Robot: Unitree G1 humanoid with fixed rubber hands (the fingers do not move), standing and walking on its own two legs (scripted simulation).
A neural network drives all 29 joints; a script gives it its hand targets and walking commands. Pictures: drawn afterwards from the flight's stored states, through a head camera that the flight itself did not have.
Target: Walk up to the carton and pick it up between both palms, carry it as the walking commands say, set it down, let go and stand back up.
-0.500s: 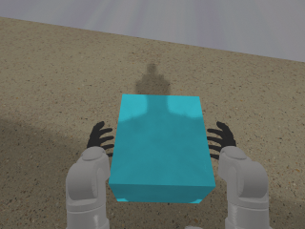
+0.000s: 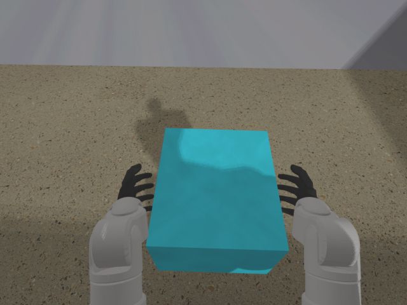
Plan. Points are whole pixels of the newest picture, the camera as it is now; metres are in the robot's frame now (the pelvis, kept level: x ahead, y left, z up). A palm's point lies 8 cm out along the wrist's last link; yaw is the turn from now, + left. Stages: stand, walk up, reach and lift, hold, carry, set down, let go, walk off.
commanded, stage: carry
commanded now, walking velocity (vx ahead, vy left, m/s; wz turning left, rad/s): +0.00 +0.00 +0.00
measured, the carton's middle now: (214, 198) +0.33 +0.00 +0.01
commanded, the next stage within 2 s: none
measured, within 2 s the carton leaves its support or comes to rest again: neither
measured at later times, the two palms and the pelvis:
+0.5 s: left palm (151, 221) +0.22 +0.10 +0.13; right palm (350, 222) +0.21 -0.20 +0.12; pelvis -0.03 -0.04 +0.01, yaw -1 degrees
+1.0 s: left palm (142, 224) +0.23 +0.12 +0.11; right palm (333, 222) +0.22 -0.18 +0.11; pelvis -0.03 -0.02 +0.01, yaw -1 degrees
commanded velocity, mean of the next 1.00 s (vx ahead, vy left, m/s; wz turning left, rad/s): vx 0.00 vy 0.00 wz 0.00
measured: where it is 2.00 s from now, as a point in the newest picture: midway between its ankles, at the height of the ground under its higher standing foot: outside the picture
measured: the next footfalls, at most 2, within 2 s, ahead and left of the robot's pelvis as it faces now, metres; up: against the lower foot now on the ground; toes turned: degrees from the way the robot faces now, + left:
left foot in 0.18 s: +0.03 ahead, +0.07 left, +0.00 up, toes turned +6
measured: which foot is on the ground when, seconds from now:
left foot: up 0.00-0.16, down 0.18-1.00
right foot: down 0.00-1.00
